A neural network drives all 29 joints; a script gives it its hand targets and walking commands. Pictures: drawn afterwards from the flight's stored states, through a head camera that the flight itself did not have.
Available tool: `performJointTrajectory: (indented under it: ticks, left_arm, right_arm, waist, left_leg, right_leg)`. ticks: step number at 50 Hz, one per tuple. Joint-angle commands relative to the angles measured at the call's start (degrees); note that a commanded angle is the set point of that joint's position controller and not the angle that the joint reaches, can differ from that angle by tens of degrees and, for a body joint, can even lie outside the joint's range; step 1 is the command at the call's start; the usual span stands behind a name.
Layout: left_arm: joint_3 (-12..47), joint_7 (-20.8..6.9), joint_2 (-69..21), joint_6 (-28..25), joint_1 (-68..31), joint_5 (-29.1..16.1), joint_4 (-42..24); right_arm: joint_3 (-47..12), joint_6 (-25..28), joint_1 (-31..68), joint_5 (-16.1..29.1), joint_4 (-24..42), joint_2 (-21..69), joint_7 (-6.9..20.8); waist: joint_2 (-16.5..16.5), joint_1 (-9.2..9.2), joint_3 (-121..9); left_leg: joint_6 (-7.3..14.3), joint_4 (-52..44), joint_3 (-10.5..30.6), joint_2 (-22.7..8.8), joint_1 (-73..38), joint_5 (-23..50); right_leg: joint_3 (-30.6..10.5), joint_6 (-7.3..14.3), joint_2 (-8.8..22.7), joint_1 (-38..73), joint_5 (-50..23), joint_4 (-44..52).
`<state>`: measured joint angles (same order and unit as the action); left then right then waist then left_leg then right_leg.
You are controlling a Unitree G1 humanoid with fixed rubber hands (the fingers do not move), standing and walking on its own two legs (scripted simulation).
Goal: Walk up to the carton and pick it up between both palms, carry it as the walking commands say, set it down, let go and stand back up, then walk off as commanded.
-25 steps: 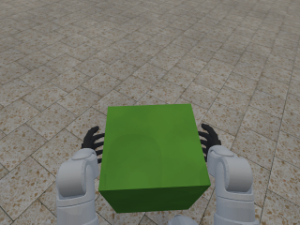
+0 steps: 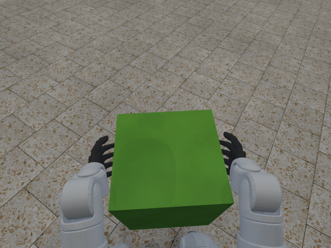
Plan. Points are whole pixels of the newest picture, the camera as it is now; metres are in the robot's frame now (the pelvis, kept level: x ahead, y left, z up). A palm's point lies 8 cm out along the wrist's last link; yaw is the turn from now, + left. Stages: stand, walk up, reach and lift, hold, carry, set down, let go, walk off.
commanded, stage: carry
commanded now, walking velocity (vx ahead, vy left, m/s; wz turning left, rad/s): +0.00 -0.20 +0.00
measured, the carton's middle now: (167, 175) +0.28 +0.00 +0.01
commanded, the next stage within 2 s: none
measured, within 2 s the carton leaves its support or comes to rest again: neither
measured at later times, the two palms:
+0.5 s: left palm (161, 229) +0.15 +0.02 +0.07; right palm (318, 214) +0.17 -0.28 +0.08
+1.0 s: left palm out of the picture +0.09 -0.16 +0.07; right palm out of the picture +0.09 -0.46 +0.08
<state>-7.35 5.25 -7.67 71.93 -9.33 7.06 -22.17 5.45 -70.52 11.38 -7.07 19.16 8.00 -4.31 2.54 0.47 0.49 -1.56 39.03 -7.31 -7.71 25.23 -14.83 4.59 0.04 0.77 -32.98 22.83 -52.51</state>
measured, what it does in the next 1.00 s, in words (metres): steps to the right: right foot, then left foot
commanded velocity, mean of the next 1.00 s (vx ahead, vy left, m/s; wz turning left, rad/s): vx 0.00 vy -0.20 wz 0.00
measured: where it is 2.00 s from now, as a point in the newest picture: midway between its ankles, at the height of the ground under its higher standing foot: outside the picture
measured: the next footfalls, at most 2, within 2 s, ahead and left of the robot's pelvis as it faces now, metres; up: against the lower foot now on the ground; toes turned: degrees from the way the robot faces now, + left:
right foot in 0.10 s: +0.06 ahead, -0.18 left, +0.00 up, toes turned -3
left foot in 0.36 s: -0.05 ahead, -0.02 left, +0.00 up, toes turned +12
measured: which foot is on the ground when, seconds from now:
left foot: down 0.00-0.12, up 0.14-0.34, down 0.36-0.68, up 0.70-0.88, down 0.90-1.00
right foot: up 0.00-0.08, down 0.10-0.38, up 0.40-0.64, down 0.66-0.92, up 0.94-1.00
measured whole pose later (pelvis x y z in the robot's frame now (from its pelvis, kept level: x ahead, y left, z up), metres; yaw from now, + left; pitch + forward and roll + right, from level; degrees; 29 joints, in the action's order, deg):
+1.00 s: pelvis -0.18 -0.32 +0.01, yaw +1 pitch +3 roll +0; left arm -5.2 5.6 -7.5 71.4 -7.7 7.3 -25.4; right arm 5.3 -69.8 9.4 -5.8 22.5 7.7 -4.3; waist 2.7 1.2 2.3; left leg -0.2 37.4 -8.7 -6.4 23.0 -16.9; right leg 6.4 2.1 -1.0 -31.3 23.6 -48.5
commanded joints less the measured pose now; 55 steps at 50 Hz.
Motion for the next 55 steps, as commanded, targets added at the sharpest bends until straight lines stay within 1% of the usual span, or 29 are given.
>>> performJointTrajectory:
  ticks: [1, 3, 4, 5, 6, 7, 10, 11, 16, 18, 19, 20, 21, 23, 24, 29, 31, 33, 34, 35, 38, 39, 44, 45, 46, 47, 48, 50, 55]
  left_arm:
    - [42.6, -14.8, -54.5, -1.4, -36.4, -25.2, -8.2]
    - [43.6, -15.5, -53.4, -1.7, -35.8, -26.9, -10.8]
    - [43.4, -15.7, -54.2, -1.4, -35.4, -28.2, -8.2]
    - [42.8, -15.8, -53.3, -2.0, -33.3, -27.4, -9.4]
    - [43.2, -16.0, -53.5, -1.7, -34.9, -28.8, -8.7]
    - [42.4, -16.2, -54.4, -1.0, -32.7, -28.5, -6.3]
    - [39.9, -16.1, -52.6, -2.0, -28.0, -25.4, -5.2]
    - [40.5, -15.8, -53.2, -2.1, -31.8, -25.6, -7.9]
    - [41.0, -14.0, -52.9, -2.7, -30.9, -24.1, -8.3]
    - [41.3, -13.2, -51.2, -2.4, -30.6, -22.7, -8.2]
    - [41.6, -13.3, -50.7, -2.0, -28.3, -22.2, -9.6]
    - [42.2, -13.2, -52.7, -2.5, -32.0, -22.6, -9.4]
    - [44.1, -13.9, -53.3, -2.9, -35.2, -24.5, -12.5]
    - [44.8, -14.5, -55.2, -3.3, -37.1, -26.4, -11.4]
    - [44.9, -14.8, -56.1, -2.9, -35.9, -26.7, -10.5]
    - [45.2, -15.5, -54.3, -1.9, -34.8, -28.5, -11.2]
    - [44.0, -15.6, -52.1, -1.8, -27.6, -28.0, -9.7]
    - [43.8, -15.5, -51.9, -1.6, -30.1, -27.9, -9.2]
    - [43.6, -15.5, -51.1, -1.4, -29.5, -27.8, -8.0]
    - [41.9, -15.6, -50.9, -1.7, -26.8, -26.6, -7.5]
    - [40.2, -14.9, -52.9, -2.8, -26.7, -24.4, -8.6]
    - [40.5, -14.7, -52.3, -3.5, -31.9, -24.6, -12.3]
    - [40.8, -12.7, -51.9, -3.6, -26.0, -22.5, -9.5]
    - [41.0, -11.9, -49.4, -3.8, -27.6, -20.7, -14.3]
    - [41.2, -12.1, -50.4, -3.2, -26.3, -20.9, -12.3]
    - [41.0, -12.3, -50.1, -3.1, -28.5, -20.8, -11.4]
    - [42.1, -13.1, -50.9, -3.3, -29.6, -21.5, -13.1]
    - [43.4, -13.9, -50.9, -2.8, -29.7, -23.3, -10.8]
    - [46.0, -14.9, -52.9, -1.7, -31.0, -28.4, -13.0]
  right_arm:
    - [-37.8, 1.0, 29.0, 24.6, 9.6, 52.3, 14.8]
    - [-39.4, 1.4, 29.8, 24.7, 13.5, 52.4, 14.3]
    - [-39.4, 1.1, 30.0, 25.0, 12.0, 52.4, 14.0]
    - [-40.9, 1.3, 32.0, 25.2, 16.1, 51.8, 13.6]
    - [-40.8, 1.0, 32.4, 25.5, 15.8, 51.4, 13.1]
    - [-40.9, 0.5, 30.0, 24.4, 14.0, 51.0, 12.7]
    - [-40.7, 1.1, 33.5, 25.8, 14.6, 50.1, 13.4]
    - [-41.0, 0.9, 31.9, 26.5, 12.2, 52.5, 13.5]
    - [-41.1, 0.8, 32.3, 28.2, 13.5, 51.6, 14.3]
    - [-38.2, 0.1, 26.1, 27.2, 7.3, 52.0, 15.0]
    - [-38.0, 0.5, 22.7, 26.3, 6.9, 51.5, 15.3]
    - [-38.0, 1.5, 25.7, 25.5, 9.9, 51.8, 15.5]
    - [-39.1, 2.5, 27.6, 26.0, 10.7, 52.9, 15.5]
    - [-39.5, 2.3, 26.9, 25.7, 11.0, 53.3, 15.1]
    - [-38.8, 2.3, 27.2, 25.2, 11.9, 53.4, 14.8]
    - [-37.4, 2.3, 28.5, 23.5, 15.3, 50.5, 13.2]
    - [-38.2, 2.2, 25.4, 22.7, 16.3, 48.9, 12.6]
    - [-37.7, 1.2, 21.7, 21.7, 12.3, 49.9, 12.5]
    - [-38.6, 0.8, 22.6, 21.8, 12.6, 49.2, 12.4]
    - [-39.6, 0.5, 21.1, 22.9, 11.7, 49.2, 13.0]
    - [-40.7, 0.9, 27.9, 25.9, 14.0, 50.3, 14.7]
    - [-41.9, 1.3, 32.2, 27.5, 14.5, 52.5, 14.9]
    - [-41.8, 1.0, 31.0, 29.6, 16.6, 49.6, 15.4]
    - [-41.8, 0.7, 28.0, 29.3, 14.8, 51.1, 15.8]
    - [-41.0, 1.1, 26.3, 29.0, 14.1, 50.3, 16.0]
    - [-40.9, 0.9, 24.5, 28.2, 11.4, 51.5, 15.5]
    - [-40.9, 1.8, 23.7, 26.3, 12.7, 50.8, 15.9]
    - [-40.8, 1.6, 23.4, 25.8, 11.9, 51.6, 15.3]
    - [-38.4, 1.1, 24.7, 23.8, 15.1, 50.4, 13.7]
  waist:
    - [-20.3, -0.69, -24.1]
    - [-15.1, -1.5, -27.7]
    - [-5.3, -0.91, -26.1]
    - [10.5, -0.8, -26.8]
    - [19.7, -1.2, -24.1]
    - [22.7, -0.96, -25.9]
    - [7.5, -1.68, -25.0]
    - [8.2, -1.55, -26.7]
    - [6.0, -1.15, -28.8]
    - [-5.3, 0.41, -30.2]
    - [-23.5, -0.2, -31.0]
    - [-22.3, -0.7, -26.9]
    - [-21.0, 0.39, -22.9]
    - [-9.9, 0.56, -21.9]
    - [-10.5, 0.23, -22.5]
    - [-18.2, 0.75, -26.7]
    - [-15.2, -0.06, -26.4]
    - [-0.8, 0.11, -30.6]
    - [14.0, -0.67, -29.3]
    - [18.2, -0.03, -29.8]
    - [8.1, -1.25, -28.1]
    - [10.5, -1.27, -27.7]
    - [2.8, -0.31, -30.9]
    - [-4.1, 0.77, -32.0]
    - [-18.9, -0.06, -31.7]
    - [-16.4, 0.18, -28.4]
    - [-17.0, 0.3, -27.4]
    - [-12.9, 0.41, -23.4]
    - [-16.7, 0.18, -27.7]
  left_leg:
    - [4.0, -16.9, 7.7, -10.2, -7.1, 0.3]
    - [2.5, -11.3, 5.4, -9.8, -4.8, -3.8]
    - [1.2, -7.1, 3.5, -5.6, -3.4, -4.5]
    - [-0.4, 2.3, 0.3, -0.6, -0.4, -5.0]
    - [-3.0, 8.9, -1.2, 4.8, 9.4, -15.9]
    - [-2.2, 15.5, 2.2, 2.9, 9.0, -19.7]
    - [-0.3, 25.2, 0.6, 5.2, 6.1, -15.9]
    - [-0.6, 23.4, 1.3, 3.2, 5.0, -13.3]
    - [2.2, -4.5, -0.2, 5.8, -2.5, -12.1]
    - [4.3, -19.2, 10.9, -3.7, -23.7, -5.4]
    - [8.6, -20.7, 28.8, -21.7, -29.6, 6.8]
    - [13.0, -18.0, 30.1, -27.2, -29.0, 22.1]
    - [17.2, -17.0, 29.6, -24.6, -21.0, 19.7]
    - [10.7, -17.4, 18.0, -16.0, -19.0, 16.7]
    - [8.0, -17.0, 12.2, -13.0, -18.3, 17.9]
    - [7.1, -12.2, 7.8, -12.9, -19.7, 24.9]
    - [3.5, -7.4, 4.9, -11.1, -16.8, 24.1]
    - [-0.5, 1.9, 2.3, -4.3, -6.7, 12.1]
    - [-3.0, 9.6, -0.7, 0.8, 6.5, -6.8]
    - [-2.4, 15.4, 0.5, 3.8, 9.2, -23.6]
    - [-0.6, 17.6, 0.7, 3.7, 6.2, -18.8]
    - [-0.6, 18.7, 1.3, 3.6, 7.2, -16.9]
    - [1.9, -13.7, 0.5, 3.1, -12.7, 2.6]
    - [4.3, -18.3, 12.3, -6.3, -24.8, 8.1]
    - [9.1, -17.5, 27.8, -23.2, -30.7, 30.7]
    - [14.9, -17.2, 29.2, -26.0, -26.4, 30.7]
    - [15.8, -16.7, 25.6, -24.3, -23.1, 18.9]
    - [10.8, -18.3, 17.4, -17.9, -17.9, 13.9]
    - [4.5, -7.6, 3.9, -10.7, -19.6, 25.0]
  right_leg:
    - [-2.5, -1.2, 1.6, 9.5, -4.1, 6.1]
    - [-2.3, -0.2, 2.5, 19.0, -4.7, 19.5]
    - [-0.7, -0.6, 1.6, 20.3, -5.6, 28.1]
    - [-13.1, 1.9, 10.4, 21.0, -9.2, 35.1]
    - [-19.8, 6.4, 16.3, 24.3, -17.9, 34.4]
    - [-15.2, 9.1, 15.9, 23.4, -16.5, 32.0]
    - [-14.8, 9.3, 12.9, 16.7, -18.4, 30.2]
    - [-8.7, 8.9, 11.3, 18.2, -13.9, 29.2]
    - [-11.6, 11.0, 11.8, 22.1, -25.6, 25.8]
    - [-9.0, 3.7, 7.9, 6.8, -17.2, 21.8]
    - [-2.6, 0.6, 3.2, -3.7, -0.5, 10.3]
    - [-3.3, -0.1, 2.2, -11.8, 4.6, 2.3]
    - [-9.1, 0.8, 4.5, -8.9, 2.6, -7.4]
    - [-6.4, -0.2, 2.1, -6.3, -1.7, -8.1]
    - [-5.9, -0.8, 1.6, -4.2, -2.7, -7.4]
    - [0.9, -3.4, -0.2, 6.6, 0.8, 10.0]
    - [3.3, -2.4, -0.7, 14.1, -8.0, 24.9]
    - [-8.5, 1.0, 10.1, 27.3, -25.9, 31.2]
    - [-16.2, 5.5, 18.0, 36.2, -49.2, 28.0]
    - [-16.2, 8.9, 19.1, 36.2, -59.6, 26.0]
    - [-11.5, 8.6, 13.4, 28.2, -42.9, 25.3]
    - [-8.9, 8.6, 12.6, 29.3, -39.0, 25.4]
    - [-5.7, 8.2, 10.0, 22.5, -34.1, 21.1]
    - [-4.6, 4.7, 7.2, 11.8, -24.1, 16.7]
    - [0.0, 1.1, 2.7, 0.5, 0.0, 9.1]
    - [-4.6, 0.6, 2.5, -3.1, 7.7, -2.0]
    - [-7.5, 1.9, 4.6, -2.5, 6.3, -5.8]
    - [-6.9, 0.3, 4.6, -1.0, 0.0, -3.7]
    - [3.9, -2.5, -0.7, 12.5, -3.9, 24.6]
